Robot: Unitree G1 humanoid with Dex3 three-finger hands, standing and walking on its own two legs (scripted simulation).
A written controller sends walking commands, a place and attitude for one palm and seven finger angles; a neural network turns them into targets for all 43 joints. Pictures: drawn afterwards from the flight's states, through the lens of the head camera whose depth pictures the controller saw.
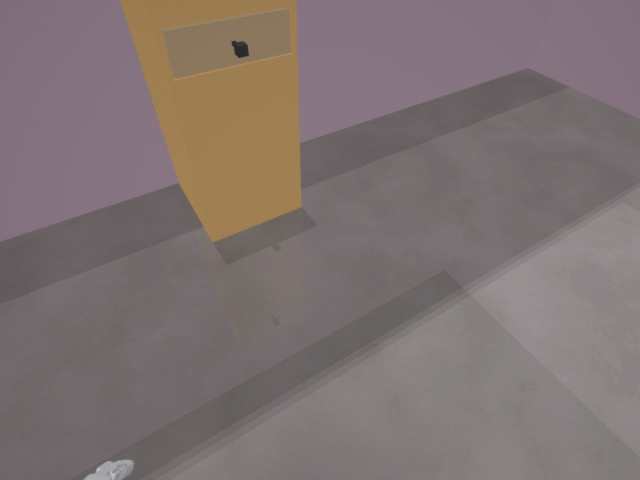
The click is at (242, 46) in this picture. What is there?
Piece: drawer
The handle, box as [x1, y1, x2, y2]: [232, 41, 248, 57]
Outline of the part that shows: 232,41 232,45 237,56 241,57 248,55 247,45 243,41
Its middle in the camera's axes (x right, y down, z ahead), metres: -0.25 -0.57 +1.14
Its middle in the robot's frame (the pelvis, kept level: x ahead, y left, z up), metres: +1.23 +0.30 +0.01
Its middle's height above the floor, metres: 0.78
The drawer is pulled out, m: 0.00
